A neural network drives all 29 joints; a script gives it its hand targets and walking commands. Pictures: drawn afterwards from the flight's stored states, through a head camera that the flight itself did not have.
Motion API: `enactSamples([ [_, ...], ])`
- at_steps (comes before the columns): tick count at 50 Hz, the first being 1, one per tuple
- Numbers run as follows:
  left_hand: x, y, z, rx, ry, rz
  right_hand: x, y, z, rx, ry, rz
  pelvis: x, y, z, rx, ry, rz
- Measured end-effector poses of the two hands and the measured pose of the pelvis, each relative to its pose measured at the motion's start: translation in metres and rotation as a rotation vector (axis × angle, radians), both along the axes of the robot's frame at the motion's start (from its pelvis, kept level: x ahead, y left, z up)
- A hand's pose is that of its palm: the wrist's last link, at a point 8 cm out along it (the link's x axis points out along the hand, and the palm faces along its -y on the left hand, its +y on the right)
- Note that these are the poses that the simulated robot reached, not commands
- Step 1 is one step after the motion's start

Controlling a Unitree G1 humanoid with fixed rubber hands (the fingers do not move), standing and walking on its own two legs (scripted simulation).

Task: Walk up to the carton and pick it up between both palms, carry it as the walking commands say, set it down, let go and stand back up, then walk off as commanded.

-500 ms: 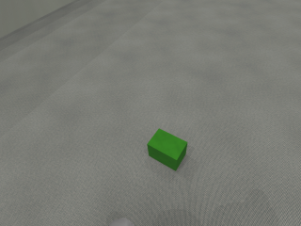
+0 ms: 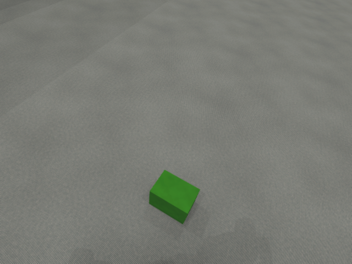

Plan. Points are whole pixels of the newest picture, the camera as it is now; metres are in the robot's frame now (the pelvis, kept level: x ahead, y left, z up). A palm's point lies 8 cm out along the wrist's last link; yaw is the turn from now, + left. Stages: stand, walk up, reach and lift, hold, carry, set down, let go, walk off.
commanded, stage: walk up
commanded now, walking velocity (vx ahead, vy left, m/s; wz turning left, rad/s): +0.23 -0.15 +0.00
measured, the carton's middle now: (173, 196) +0.59 -0.07 -0.70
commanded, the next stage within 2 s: none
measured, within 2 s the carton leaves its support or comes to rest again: neither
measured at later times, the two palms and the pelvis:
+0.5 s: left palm out of the picture +0.09 +0.17 -0.14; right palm out of the picture +0.04 -0.29 -0.15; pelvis +0.04 -0.06 +0.00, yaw +0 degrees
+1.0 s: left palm out of the picture +0.05 +0.18 -0.15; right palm out of the picture +0.03 -0.26 -0.15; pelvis +0.05 -0.04 +0.00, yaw -1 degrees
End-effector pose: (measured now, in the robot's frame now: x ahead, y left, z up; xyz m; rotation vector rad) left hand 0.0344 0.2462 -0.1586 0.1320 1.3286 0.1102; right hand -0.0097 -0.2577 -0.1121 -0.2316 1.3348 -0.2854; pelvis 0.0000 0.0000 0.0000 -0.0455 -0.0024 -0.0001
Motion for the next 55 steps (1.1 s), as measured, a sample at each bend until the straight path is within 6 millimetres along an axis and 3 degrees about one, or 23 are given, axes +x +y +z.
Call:
enactSamples([
  [3,0.029,-0.009,0.005,0.000,-0.035,-0.018,-0.014,-0.003,0.000,0.010,0.049,-0.023,0.009,-0.006,0.002,0.002,0.000,0.002],
  [6,0.057,-0.024,0.011,0.013,-0.087,-0.020,-0.016,-0.005,-0.010,0.048,0.081,-0.029,0.015,-0.016,0.001,0.019,-0.009,0.004],
  [9,0.075,-0.039,0.015,0.050,-0.130,-0.034,-0.007,-0.012,-0.028,0.094,0.079,-0.036,0.021,-0.031,-0.006,0.051,-0.017,0.002],
  [12,0.079,-0.053,0.021,0.082,-0.141,-0.044,0.011,-0.019,-0.044,0.135,0.057,-0.023,0.025,-0.043,-0.010,0.064,-0.027,-0.004],
  [16,0.074,-0.066,0.031,0.088,-0.126,-0.033,0.033,-0.022,-0.048,0.168,0.033,-0.005,0.031,-0.052,-0.005,0.057,-0.025,-0.007],
  [21,0.066,-0.071,0.027,0.081,-0.102,0.008,0.045,-0.029,-0.045,0.161,0.024,0.014,0.036,-0.059,-0.004,0.042,-0.027,-0.009],
  [28,0.044,-0.072,0.018,0.059,-0.030,0.046,0.045,-0.035,-0.036,0.128,0.048,0.025,0.043,-0.061,-0.001,0.044,-0.025,-0.006],
  [34,0.027,-0.072,0.013,0.042,0.025,0.060,0.042,-0.028,-0.033,0.124,0.072,0.023,0.048,-0.057,-0.001,0.045,-0.025,-0.006],
  [47,0.020,-0.075,0.011,0.023,0.055,0.062,0.039,-0.002,-0.036,0.162,0.089,0.003,0.055,-0.048,0.000,0.047,-0.021,-0.008],
  [50,0.014,-0.062,0.013,0.067,0.076,0.061,0.044,-0.007,-0.038,0.153,0.089,0.003,0.055,-0.044,-0.002,0.053,-0.007,-0.026],
  [55,-0.014,-0.005,0.034,0.189,0.184,0.043,0.084,-0.019,-0.032,0.102,-0.034,0.023,0.057,-0.019,-0.001,0.087,0.016,-0.102],
])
